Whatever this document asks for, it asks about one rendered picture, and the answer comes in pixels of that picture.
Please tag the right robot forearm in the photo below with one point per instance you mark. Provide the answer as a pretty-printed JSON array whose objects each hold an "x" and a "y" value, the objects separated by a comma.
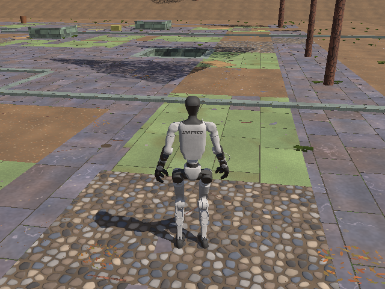
[{"x": 221, "y": 159}]

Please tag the robot left foot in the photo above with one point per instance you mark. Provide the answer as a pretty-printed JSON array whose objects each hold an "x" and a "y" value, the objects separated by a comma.
[{"x": 179, "y": 243}]

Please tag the left robot hand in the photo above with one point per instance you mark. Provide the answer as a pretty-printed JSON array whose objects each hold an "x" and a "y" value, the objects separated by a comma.
[{"x": 158, "y": 173}]

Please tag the right robot hand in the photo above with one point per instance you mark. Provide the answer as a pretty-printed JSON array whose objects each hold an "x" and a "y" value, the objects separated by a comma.
[{"x": 221, "y": 170}]

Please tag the left robot upper arm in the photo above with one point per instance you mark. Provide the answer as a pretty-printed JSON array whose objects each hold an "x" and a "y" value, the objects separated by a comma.
[{"x": 174, "y": 127}]

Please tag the right robot shin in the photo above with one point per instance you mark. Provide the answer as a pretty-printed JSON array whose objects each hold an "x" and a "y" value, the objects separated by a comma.
[{"x": 203, "y": 218}]

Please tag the left robot forearm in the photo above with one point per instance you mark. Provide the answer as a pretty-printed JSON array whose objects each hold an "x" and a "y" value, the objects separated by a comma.
[{"x": 162, "y": 160}]

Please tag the right robot upper arm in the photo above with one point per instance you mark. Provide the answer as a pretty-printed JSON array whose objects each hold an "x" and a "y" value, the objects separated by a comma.
[{"x": 211, "y": 127}]

